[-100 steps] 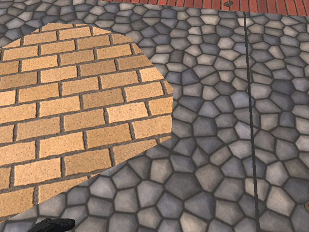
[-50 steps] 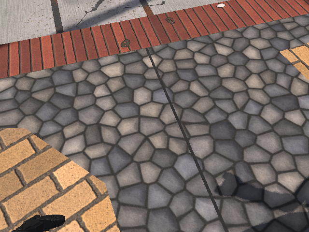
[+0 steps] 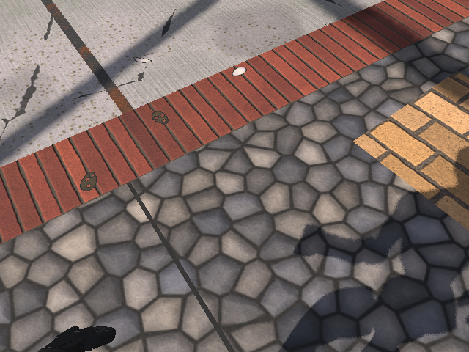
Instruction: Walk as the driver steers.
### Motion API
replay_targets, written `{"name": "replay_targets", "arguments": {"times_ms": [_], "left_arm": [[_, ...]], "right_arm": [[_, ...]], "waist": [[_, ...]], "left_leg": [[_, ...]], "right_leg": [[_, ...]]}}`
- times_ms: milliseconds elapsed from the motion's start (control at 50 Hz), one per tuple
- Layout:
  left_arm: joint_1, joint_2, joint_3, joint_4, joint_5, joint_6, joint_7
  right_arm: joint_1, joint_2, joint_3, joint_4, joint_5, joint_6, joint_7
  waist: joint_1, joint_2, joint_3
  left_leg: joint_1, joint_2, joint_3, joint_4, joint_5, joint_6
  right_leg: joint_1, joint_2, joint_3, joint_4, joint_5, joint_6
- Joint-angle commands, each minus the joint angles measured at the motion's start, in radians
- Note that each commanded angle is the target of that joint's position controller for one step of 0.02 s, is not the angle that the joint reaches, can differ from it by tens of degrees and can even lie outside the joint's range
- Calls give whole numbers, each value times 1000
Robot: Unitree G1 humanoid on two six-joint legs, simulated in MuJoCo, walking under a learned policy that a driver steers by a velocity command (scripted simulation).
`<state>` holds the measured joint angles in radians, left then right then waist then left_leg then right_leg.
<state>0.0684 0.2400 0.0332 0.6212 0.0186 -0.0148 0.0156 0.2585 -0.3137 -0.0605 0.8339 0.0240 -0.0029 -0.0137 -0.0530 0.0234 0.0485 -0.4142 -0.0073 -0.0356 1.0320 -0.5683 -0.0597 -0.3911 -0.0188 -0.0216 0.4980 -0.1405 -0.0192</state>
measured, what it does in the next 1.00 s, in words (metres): steps on the spot, turning left: left foot, then right foot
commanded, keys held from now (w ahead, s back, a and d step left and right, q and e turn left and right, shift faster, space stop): q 1.00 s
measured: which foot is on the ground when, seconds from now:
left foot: up 0.00-0.26, down 0.28-0.76, up 0.78-1.00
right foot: down 0.00-0.28, up 0.30-0.72, down 0.74-1.00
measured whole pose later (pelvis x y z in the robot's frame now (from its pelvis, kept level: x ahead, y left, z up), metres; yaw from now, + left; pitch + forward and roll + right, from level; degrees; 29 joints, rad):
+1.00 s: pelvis +0.04 +0.01 +0.01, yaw +35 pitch +1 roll +0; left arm 0.13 0.26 0.06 0.73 0.01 0.01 0.04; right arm 0.21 -0.35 -0.10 0.64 0.02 0.07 -0.01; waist 0.00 0.04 0.07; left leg -0.50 0.00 -0.06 1.02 -0.41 -0.11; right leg -0.21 -0.03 -0.06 0.42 -0.23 -0.01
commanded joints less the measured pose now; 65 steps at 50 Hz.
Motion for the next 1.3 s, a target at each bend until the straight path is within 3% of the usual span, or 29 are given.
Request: {"name": "replay_targets", "arguments": {"times_ms": [20, 120, 180, 240, 260, 280, 300, 320, 340, 380, 440, 520, 660, 720, 740, 760, 780, 800, 820, 860, 940, 1080, 1140, 1160, 1180, 1200, 1220, 1240, 1300], "left_arm": [[16, 154, 52, -25, 3, -2, 5], [-21, 162, 62, 7, 4, -5, 18], [-3, 195, 74, 32, -7, 4, 18], [-18, 212, 80, 52, -35, 14, 17], [15, 190, 77, 72, -40, 18, 16], [67, 148, 69, 91, -26, 22, 12], [60, 109, 53, 51, 20, 25, 7], [-46, 151, 67, 24, 7, 21, 18], [-60, 174, 77, 27, -16, 24, 25], [-6, 180, 88, 69, -10, 32, 40], [30, 162, 88, 79, -12, 23, 37], [-9, 131, 73, 69, -19, 13, 29], [4, 154, 74, 68, -31, -9, 0], [74, 158, 80, 85, -31, -23, -13], [103, 186, 89, 94, -24, -25, -12], [113, 252, 101, 84, -7, -18, -5], [92, 294, 106, 86, 24, -11, -6], [56, 238, 92, 60, 19, -15, -3], [7, 185, 76, 47, 9, -14, 4], [-28, 161, 67, 40, -15, -8, 13], [47, 183, 70, 54, -5, 12, 29], [47, 254, 92, 60, -27, 25, 2], [34, 234, 81, 79, -56, 21, -6], [95, 185, 64, 105, -43, 15, -12], [101, 91, 26, 70, 24, 8, -22], [38, 148, 46, 59, 0, 12, -9], [19, 199, 61, 66, -25, 21, -1], [25, 200, 66, 76, -31, 27, 3], [72, 187, 68, 116, -20, 39, 12]], "right_arm": [[67, -94, -35, -56, -6, 48, -26], [-5, -48, -23, -120, -14, 61, -10], [-33, -72, -27, -151, -13, 62, 12], [6, -82, -38, -150, -14, 65, 28], [29, -99, -47, -142, -20, 64, 26], [45, -164, -66, -148, -23, 62, 15], [23, -268, -81, -190, -24, 59, -4], [46, -257, -76, -202, -64, 37, 8], [12, -235, -70, -200, -66, 16, 12], [-88, -169, -53, -216, -23, 6, 1], [-96, -142, -39, -230, -23, 14, -16], [-64, -163, -50, -234, -15, 22, -29], [-96, -180, -61, -259, -12, 41, -13], [-140, -170, -59, -274, 6, 50, -16], [-133, -148, -53, -278, 8, 52, -20], [-81, -93, -39, -278, -7, 50, -17], [-78, -121, -50, -306, 0, 42, -18], [-45, -201, -75, -284, -17, 35, -17], [-32, -222, -89, -259, -8, 39, -13], [-20, -174, -83, -236, -8, 59, -16], [-107, -104, -56, -286, 6, 60, -4], [-108, -93, -43, -318, -6, 63, 19], [-15, -95, -50, -284, -12, 63, 21], [10, -135, -60, -280, -14, 61, 13], [20, -234, -73, -306, -25, 58, -6], [5, -194, -54, -316, -54, 36, 5], [-15, -164, -46, -305, -58, 17, 14], [-57, -143, -40, -288, -49, 6, 15], [-129, -101, -18, -276, -35, -1, 5]], "waist": [[23, -167, -135], [34, -170, -134], [46, -167, -151], [10, -152, -144], [8, -116, -137], [24, 56, -107], [59, 345, -74], [-28, 245, -126], [-4, 160, -106], [45, 96, -97], [63, 102, -140], [36, 104, -141], [28, 142, -129], [77, 135, -143], [81, 103, -156], [46, -93, -185], [24, -317, -118], [28, -230, -114], [12, -174, -98], [18, -148, -67], [81, -181, -76], [92, -203, -108], [29, -168, -114], [33, -62, -141], [66, 264, -193], [12, 217, -208], [7, 140, -169], [29, 130, -132], [64, 118, -108]], "left_leg": [[-122, 57, -4, 124, 74, -41], [-12, 78, 34, -109, 204, -21], [41, 74, 61, -216, 221, 8], [153, 41, 107, -420, 319, 64], [219, 20, 96, -499, 376, 94], [296, 113, -72, -630, 572, 152], [374, 358, -421, -669, 868, 313], [295, 395, -486, -720, 767, 417], [277, 338, -408, -730, 670, 376], [272, 261, -312, -712, 596, 281], [271, 213, -268, -696, 684, 275], [326, 196, -301, -676, 636, 276], [259, 178, -442, -646, 628, 288], [245, 130, -466, -585, 646, 239], [178, 89, -439, -541, 536, 193], [52, -12, -310, -348, 241, 132], [-148, -141, -136, -162, -84, 74], [-162, -64, -143, 47, -74, 32], [-162, -49, -135, 122, -3, 16], [-205, -37, -113, 189, 106, -20], [-225, 2, -29, 54, 170, -55], [15, 28, 70, -291, 172, -15], [219, -10, 91, -610, 394, 59], [372, 41, 0, -675, 589, 91], [542, 324, -337, -646, 1026, 198], [400, 423, -401, -649, 1036, 388], [347, 362, -329, -673, 921, 385], [327, 295, -260, -681, 813, 330], [270, 225, -172, -692, 811, 277]], "right_leg": [[180, -268, 195, -203, 238, -210], [135, -266, 68, -226, 180, -217], [174, -304, 62, -202, 185, -216], [166, -296, 21, -118, 116, -151], [126, -262, -16, -49, 24, -97], [12, -177, -110, 143, -132, -4], [-261, -18, -150, 443, -520, 103], [-294, 21, 26, 604, -550, 93], [-301, 2, 68, 655, -460, 72], [-304, -19, 90, 635, -312, 68], [-234, 11, 88, 632, -211, 88], [-212, 26, 105, 409, -180, 109], [-30, 63, 115, 162, -229, 95], [115, 64, 97, -92, -79, 63], [225, -1, 128, -160, 33, 37], [344, -205, 305, -181, 158, -41], [305, -361, 526, -207, 314, -219], [272, -404, 511, -202, 320, -279], [253, -338, 399, -185, 288, -239], [268, -248, 263, -170, 231, -180], [354, -232, 154, -178, 300, -204], [314, -279, 79, -148, 336, -202], [248, -249, 41, -34, 265, -128], [146, -199, -22, 73, 126, -49], [-93, -86, -107, 351, -405, 63], [-139, -36, 6, 519, -554, 93], [-137, -51, 41, 596, -518, 94], [-147, -58, 55, 600, -455, 90], [-85, -51, 58, 583, -296, 108]]}}
Velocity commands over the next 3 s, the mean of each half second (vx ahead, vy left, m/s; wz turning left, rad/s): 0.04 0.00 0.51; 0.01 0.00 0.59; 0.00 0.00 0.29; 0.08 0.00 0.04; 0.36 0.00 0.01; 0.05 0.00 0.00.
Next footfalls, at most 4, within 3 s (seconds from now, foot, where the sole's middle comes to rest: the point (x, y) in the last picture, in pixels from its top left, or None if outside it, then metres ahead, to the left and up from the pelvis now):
0.28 left None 0.05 0.14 -0.77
0.74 right None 0.14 -0.07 -0.77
1.16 left None -0.02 0.16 -0.77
1.52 right None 0.13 -0.03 -0.77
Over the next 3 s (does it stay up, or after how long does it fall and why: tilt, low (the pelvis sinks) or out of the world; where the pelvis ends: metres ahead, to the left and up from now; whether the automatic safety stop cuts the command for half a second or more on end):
stays up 0.26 0.24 0.01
